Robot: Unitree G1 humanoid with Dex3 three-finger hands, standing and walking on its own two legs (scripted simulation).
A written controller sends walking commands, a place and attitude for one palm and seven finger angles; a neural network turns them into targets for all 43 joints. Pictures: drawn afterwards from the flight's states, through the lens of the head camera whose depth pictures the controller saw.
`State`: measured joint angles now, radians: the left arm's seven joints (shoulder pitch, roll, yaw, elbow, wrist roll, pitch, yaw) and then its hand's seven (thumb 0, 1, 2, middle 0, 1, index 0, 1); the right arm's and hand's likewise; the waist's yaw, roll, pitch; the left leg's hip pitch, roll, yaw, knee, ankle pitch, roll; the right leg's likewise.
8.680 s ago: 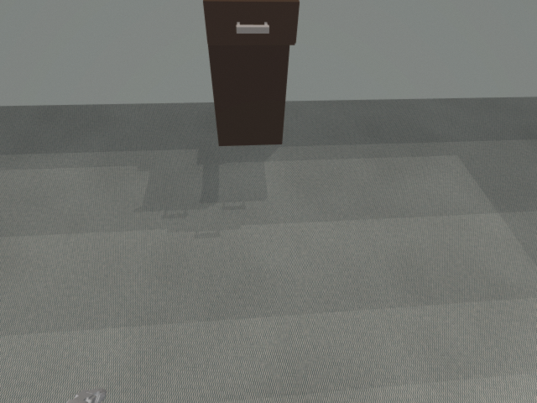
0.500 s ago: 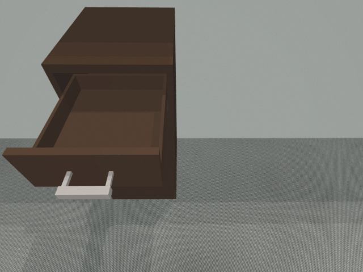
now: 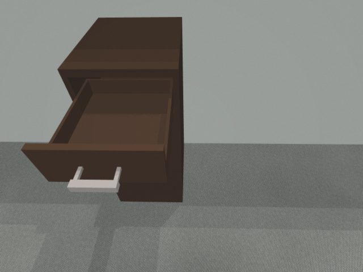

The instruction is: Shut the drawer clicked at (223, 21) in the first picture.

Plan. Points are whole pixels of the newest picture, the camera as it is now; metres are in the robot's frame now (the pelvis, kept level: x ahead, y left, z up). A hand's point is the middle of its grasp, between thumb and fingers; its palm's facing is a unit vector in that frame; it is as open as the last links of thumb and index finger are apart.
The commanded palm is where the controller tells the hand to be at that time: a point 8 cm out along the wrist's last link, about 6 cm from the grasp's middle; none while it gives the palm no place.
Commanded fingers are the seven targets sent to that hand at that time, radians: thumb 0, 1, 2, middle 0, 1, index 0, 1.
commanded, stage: look again from close up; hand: left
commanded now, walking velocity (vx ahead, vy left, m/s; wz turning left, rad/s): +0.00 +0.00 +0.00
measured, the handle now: (96, 178) +0.32 +0.23 +0.02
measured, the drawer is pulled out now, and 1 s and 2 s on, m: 0.30 0.29 0.29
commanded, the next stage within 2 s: raise the hand and make a fist in 0.56 s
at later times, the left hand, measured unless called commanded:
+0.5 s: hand out of the picture +0.02 +0.15 -0.17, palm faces +0.02 -0.98 -0.17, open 7.3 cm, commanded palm none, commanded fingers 0.00 0.90 0.90 -0.20 -0.30 -0.20 -0.30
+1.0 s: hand (121, 248) +0.18 +0.14 -0.03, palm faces +0.05 -1.00 +0.01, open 6.8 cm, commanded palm +0.13 +0.21 -0.03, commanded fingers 0.00 0.90 0.90 -0.56 -0.69 -0.56 -0.69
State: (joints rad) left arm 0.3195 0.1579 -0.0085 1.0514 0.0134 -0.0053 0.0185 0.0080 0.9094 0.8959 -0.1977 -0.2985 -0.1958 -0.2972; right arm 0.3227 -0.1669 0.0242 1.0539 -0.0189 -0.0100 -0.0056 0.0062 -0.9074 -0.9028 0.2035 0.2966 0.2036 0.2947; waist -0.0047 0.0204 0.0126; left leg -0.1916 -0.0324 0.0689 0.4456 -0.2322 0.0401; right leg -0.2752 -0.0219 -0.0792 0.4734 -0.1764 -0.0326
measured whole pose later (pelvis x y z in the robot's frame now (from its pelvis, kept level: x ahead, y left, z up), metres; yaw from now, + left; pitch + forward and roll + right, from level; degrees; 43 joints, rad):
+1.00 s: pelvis +0.03 -0.02 -0.05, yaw +0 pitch +9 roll +1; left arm 0.62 0.13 0.07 0.03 -0.20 -0.51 -0.22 0.02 0.93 0.90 -0.37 -0.49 -0.27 -0.44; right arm 0.15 -0.27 -0.09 0.55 -0.01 -0.31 0.02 0.02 -0.91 -0.90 0.20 0.30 0.20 0.29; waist 0.00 -0.04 -0.13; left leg -0.59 0.01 0.06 0.91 -0.49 0.02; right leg -0.67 -0.01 -0.09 0.92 -0.42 -0.06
